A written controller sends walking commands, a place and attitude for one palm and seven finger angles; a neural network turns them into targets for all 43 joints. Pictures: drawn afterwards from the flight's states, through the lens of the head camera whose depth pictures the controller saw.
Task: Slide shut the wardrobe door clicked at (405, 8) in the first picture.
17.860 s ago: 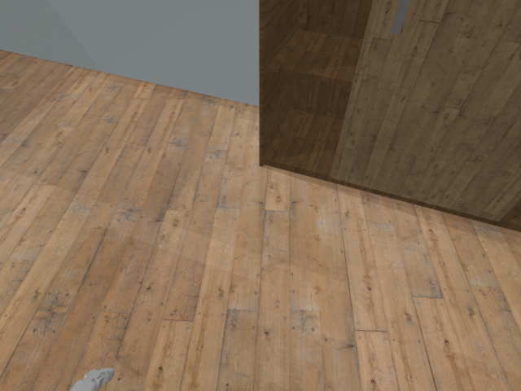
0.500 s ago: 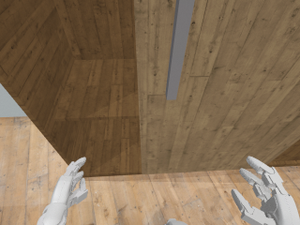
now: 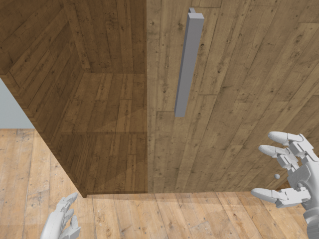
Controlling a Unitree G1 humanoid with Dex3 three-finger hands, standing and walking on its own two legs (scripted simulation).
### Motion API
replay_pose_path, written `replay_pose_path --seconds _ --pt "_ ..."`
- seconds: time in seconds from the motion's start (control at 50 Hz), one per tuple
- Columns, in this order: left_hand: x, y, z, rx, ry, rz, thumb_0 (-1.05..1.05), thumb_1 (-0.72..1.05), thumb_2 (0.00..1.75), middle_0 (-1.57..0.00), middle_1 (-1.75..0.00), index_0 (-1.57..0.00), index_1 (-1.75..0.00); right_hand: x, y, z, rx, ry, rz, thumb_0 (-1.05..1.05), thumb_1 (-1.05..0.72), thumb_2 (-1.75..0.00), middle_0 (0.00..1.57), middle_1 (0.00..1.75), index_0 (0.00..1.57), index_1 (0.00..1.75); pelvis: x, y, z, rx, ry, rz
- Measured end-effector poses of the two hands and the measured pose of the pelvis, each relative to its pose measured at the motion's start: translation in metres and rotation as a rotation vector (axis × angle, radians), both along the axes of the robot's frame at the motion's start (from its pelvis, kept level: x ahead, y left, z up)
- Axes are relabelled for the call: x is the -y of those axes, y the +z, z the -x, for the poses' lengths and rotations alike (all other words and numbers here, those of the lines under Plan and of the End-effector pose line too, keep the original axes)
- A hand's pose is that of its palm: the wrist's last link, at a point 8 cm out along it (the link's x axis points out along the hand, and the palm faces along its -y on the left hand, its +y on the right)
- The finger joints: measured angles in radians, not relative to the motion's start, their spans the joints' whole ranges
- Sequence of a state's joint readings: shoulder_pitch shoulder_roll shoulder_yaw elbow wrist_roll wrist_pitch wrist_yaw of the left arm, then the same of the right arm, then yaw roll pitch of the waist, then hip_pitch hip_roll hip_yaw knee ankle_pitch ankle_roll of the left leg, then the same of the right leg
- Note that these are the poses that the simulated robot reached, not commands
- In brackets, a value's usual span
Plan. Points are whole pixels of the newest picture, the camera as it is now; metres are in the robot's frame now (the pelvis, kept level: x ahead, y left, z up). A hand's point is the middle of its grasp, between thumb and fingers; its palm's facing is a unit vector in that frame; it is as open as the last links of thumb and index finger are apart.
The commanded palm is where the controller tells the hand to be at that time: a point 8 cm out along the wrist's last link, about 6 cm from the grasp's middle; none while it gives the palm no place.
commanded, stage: raise the hand with hooked fingers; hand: right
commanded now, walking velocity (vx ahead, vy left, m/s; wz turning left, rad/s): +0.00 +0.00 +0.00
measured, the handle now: (184, 69) +0.48 -0.04 +0.20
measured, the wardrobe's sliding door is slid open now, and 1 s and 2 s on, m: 0.38 0.38 0.38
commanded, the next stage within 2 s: move the hooked fingers beside the handle in 1.04 s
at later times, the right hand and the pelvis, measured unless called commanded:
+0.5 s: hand out of the picture +0.24 -0.28 +0.23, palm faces +0.05 +0.99 -0.11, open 13.9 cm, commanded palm +0.21 -0.33 +0.23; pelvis -0.02 -0.01 +0.02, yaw -1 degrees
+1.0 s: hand out of the picture +0.24 -0.30 +0.24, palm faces +0.07 +0.99 -0.09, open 14.0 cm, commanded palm +0.21 -0.33 +0.23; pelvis -0.02 -0.01 +0.02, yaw -1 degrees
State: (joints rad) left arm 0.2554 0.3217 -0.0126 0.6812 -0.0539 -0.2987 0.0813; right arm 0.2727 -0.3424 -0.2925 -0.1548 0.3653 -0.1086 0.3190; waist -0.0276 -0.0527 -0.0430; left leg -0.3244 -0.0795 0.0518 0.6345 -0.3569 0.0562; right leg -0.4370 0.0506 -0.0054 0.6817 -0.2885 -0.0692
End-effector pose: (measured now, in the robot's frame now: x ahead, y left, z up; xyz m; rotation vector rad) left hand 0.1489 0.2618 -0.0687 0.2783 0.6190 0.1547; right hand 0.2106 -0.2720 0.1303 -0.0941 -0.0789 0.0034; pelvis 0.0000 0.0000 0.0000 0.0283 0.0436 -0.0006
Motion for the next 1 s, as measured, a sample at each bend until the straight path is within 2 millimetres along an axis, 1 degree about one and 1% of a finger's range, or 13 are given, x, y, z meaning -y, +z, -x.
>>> replay_pose_path --seconds 0.08,0.22,0.3,0.38,0.42,0.58,0.62,0.66,0.76,0.84,0.9,0.94,1.0 --pt "0.005 0.012 -0.012 0.046 0.0 -0.008 0.01 0.9 0.9 -0.2 -0.3 -0.2 -0.3 0.007 0.003 -0.005 -0.05 0.026 0.01 0.0 0.23 -0.41 0.28 1.02 0.28 1.03 0.002 0.004 0.003 0.023 0.001 0.002" --pt "0.033 0.025 -0.031 0.11 -0.068 0.031 0.01 0.9 0.9 -0.2 -0.3 -0.2 -0.3 0.039 0.055 -0.003 0.106 -0.055 0.01 0.0 0.39 -0.35 0.3 1.12 0.3 1.13 0.004 0.011 0.007 0.063 -0.009 0.0" --pt "0.049 0.026 -0.038 0.122 -0.101 0.068 0.01 0.9 0.9 -0.2 -0.3 -0.21 -0.3 0.046 0.069 -0.002 0.079 -0.038 0.018 0.0 0.45 -0.32 0.3 1.16 0.3 1.17 0.007 0.014 0.011 0.079 -0.014 -0.001" --pt "0.06 0.025 -0.038 0.111 -0.118 0.089 0.01 0.9 0.9 -0.2 -0.3 -0.21 -0.3 0.05 0.071 -0.004 -0.007 -0.016 0.021 -0.01 0.48 -0.31 0.3 1.18 0.3 1.19 0.008 0.016 0.017 0.089 -0.018 -0.001" --pt "0.063 0.025 -0.036 0.102 -0.126 0.089 0.01 0.9 0.9 -0.21 -0.3 -0.21 -0.3 0.053 0.077 -0.004 -0.007 -0.02 0.019 -0.01 0.49 -0.3 0.3 1.19 0.3 1.19 0.008 0.017 0.019 0.095 -0.02 -0.001" --pt "0.058 0.026 -0.025 0.06 -0.13 0.065 0.01 0.9 0.9 -0.21 -0.3 -0.21 -0.3 0.077 0.117 -0.002 0.096 -0.062 0.026 -0.01 0.5 -0.3 0.3 1.19 0.3 1.2 0.007 0.018 0.025 0.112 -0.02 -0.005" --pt "0.054 0.025 -0.022 0.053 -0.116 0.064 0.01 0.9 0.9 -0.21 -0.3 -0.21 -0.3 0.081 0.118 -0.003 0.071 -0.058 0.019 -0.01 0.5 -0.3 0.3 1.2 0.3 1.2 0.008 0.018 0.026 0.11 -0.018 -0.006" --pt "0.05 0.024 -0.02 0.047 -0.1 0.066 0.01 0.9 0.9 -0.21 -0.3 -0.21 -0.3 0.082 0.111 -0.006 0.021 -0.046 0.007 -0.01 0.5 -0.3 0.3 1.2 0.3 1.2 0.01 0.018 0.027 0.107 -0.017 -0.006" --pt "0.042 0.024 -0.014 0.043 -0.072 0.051 0.01 0.9 0.9 -0.2 -0.3 -0.21 -0.3 0.068 0.089 -0.011 -0.059 0.0 -0.008 -0.01 0.5 -0.3 0.3 1.2 0.3 1.2 0.013 0.018 0.028 0.107 -0.014 -0.006" --pt "0.04 0.028 -0.01 0.043 -0.068 0.031 0.01 0.9 0.9 -0.2 -0.3 -0.21 -0.3 0.061 0.098 -0.008 0.039 0.009 0.002 -0.01 0.5 -0.3 0.3 1.2 0.3 1.2 0.013 0.018 0.027 0.115 -0.012 -0.004" --pt "0.041 0.029 -0.009 0.039 -0.07 0.027 0.01 0.9 0.9 -0.2 -0.3 -0.21 -0.3 0.068 0.11 -0.005 0.103 -0.021 0.009 -0.01 0.5 -0.3 0.3 1.2 0.3 1.2 0.011 0.019 0.025 0.118 -0.009 -0.003" --pt "0.042 0.029 -0.01 0.037 -0.071 0.031 0.01 0.9 0.9 -0.2 -0.3 -0.21 -0.3 0.075 0.114 -0.004 0.101 -0.048 0.008 -0.01 0.5 -0.3 0.3 1.2 0.3 1.2 0.011 0.019 0.025 0.119 -0.01 -0.002" --pt "0.043 0.026 -0.013 0.036 -0.071 0.045 0.01 0.9 0.9 -0.2 -0.3 -0.21 -0.3 0.081 0.109 -0.005 0.035 -0.069 -0.001 -0.01 0.5 -0.3 0.3 1.2 0.3 1.2 0.012 0.019 0.025 0.116 -0.012 -0.003"
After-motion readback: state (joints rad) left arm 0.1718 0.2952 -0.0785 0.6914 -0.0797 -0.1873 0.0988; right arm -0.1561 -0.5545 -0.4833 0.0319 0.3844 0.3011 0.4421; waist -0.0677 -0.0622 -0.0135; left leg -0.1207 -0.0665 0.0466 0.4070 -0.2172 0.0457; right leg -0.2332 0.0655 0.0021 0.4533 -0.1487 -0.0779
